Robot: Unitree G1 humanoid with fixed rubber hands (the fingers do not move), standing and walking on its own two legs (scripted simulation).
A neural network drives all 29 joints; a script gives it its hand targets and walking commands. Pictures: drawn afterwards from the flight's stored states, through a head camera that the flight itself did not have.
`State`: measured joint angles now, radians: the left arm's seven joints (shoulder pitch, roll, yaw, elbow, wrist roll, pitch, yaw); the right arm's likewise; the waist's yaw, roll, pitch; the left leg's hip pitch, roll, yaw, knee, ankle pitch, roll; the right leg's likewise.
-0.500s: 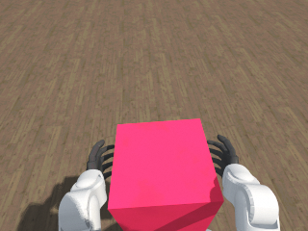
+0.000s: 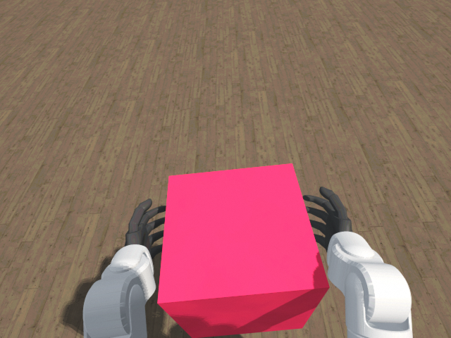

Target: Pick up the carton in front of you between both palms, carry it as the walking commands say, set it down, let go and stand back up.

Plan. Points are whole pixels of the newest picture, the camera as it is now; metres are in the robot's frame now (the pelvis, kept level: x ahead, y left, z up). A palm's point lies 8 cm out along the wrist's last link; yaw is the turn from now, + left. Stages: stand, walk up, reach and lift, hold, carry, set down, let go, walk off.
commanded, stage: carry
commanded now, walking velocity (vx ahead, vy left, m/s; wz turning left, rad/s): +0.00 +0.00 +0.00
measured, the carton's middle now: (239, 256) +0.25 +0.00 -0.01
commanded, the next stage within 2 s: hold in 1.54 s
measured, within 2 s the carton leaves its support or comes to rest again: neither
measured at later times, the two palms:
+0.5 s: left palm (137, 213) +0.29 +0.17 +0.08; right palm (318, 202) +0.30 -0.13 +0.08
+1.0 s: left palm (138, 235) +0.27 +0.17 +0.06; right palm (319, 223) +0.27 -0.13 +0.07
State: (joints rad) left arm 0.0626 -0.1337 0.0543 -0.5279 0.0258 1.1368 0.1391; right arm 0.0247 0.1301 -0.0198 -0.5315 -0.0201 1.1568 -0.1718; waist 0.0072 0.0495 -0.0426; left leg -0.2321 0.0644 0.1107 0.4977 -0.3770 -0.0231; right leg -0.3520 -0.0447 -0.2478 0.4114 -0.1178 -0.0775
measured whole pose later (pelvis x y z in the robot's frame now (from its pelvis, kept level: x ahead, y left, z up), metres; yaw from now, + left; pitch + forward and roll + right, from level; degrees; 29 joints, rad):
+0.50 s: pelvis +0.06 +0.02 -0.01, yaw +0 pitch +4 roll +0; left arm 0.05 -0.13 0.05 -0.51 0.03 1.17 0.15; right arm 0.04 0.13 -0.03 -0.51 -0.02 1.15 -0.17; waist 0.00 0.01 -0.12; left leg -0.16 0.06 0.12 0.52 -0.41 -0.02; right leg -0.33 -0.07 -0.23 0.56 -0.29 -0.03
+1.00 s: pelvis +0.02 +0.02 +0.00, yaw +0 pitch +1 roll +0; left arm -0.03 -0.13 0.07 -0.29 0.11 1.11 0.10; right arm -0.04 0.13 -0.04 -0.29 -0.10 1.10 -0.12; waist 0.00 0.00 -0.10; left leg -0.17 0.04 0.12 0.48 -0.33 -0.01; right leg -0.32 -0.07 -0.23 0.49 -0.20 -0.04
